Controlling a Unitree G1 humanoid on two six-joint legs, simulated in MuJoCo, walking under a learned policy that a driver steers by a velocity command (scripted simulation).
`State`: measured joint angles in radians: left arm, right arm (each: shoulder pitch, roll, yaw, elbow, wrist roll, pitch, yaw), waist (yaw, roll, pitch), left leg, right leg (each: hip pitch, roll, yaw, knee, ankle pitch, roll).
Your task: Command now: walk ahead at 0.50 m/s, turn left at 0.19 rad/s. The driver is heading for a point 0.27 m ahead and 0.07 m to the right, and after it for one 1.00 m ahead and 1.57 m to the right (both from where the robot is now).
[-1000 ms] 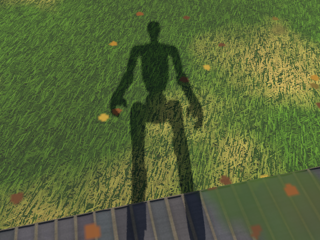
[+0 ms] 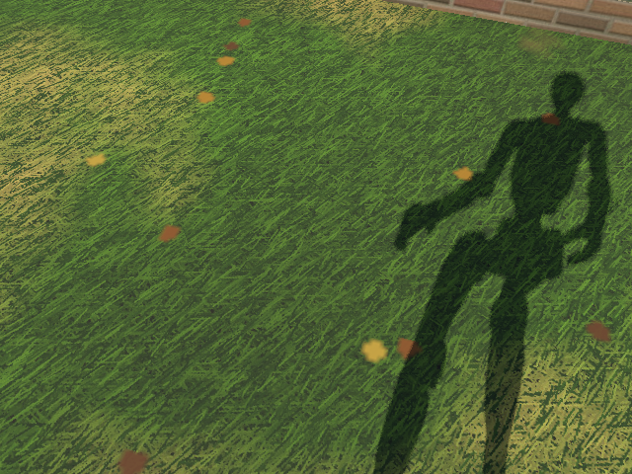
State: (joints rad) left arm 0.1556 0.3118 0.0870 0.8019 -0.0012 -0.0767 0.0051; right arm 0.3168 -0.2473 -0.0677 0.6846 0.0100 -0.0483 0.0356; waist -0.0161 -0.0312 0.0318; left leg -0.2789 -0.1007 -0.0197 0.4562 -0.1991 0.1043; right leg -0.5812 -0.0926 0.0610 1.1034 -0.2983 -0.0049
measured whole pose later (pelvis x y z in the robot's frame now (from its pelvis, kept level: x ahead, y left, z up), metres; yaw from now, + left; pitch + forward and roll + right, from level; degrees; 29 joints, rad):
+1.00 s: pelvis +0.62 -0.17 -0.19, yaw -31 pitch +2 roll +0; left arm 0.30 0.30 0.07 0.79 -0.03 -0.02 0.00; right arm 0.15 -0.25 -0.05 0.64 -0.01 -0.11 -0.01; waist 0.01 -0.03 -0.02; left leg -0.42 -0.01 -0.01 0.58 -0.19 0.02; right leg -0.37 0.10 0.12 1.13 -0.46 -0.05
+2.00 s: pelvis +0.91 -0.49 -0.19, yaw -64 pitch +1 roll +0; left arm 0.19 0.31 0.07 0.70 -0.01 0.04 0.04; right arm 0.09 -0.25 -0.04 0.68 -0.02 -0.05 0.00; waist 0.01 -0.02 0.04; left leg -0.40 -0.03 -0.02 0.50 -0.13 0.03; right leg -0.40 0.12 0.16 1.05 -0.58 0.04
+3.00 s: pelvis +1.02 -0.80 -0.19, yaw -85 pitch +1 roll +3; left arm 0.09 0.28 0.05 0.63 -0.02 -0.02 -0.05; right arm 0.33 -0.31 -0.08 0.85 0.02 -0.07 0.00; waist -0.09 -0.02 0.04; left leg 0.10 0.01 0.23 0.23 -0.35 -0.04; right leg -0.63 -0.08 -0.01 0.67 -0.06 -0.05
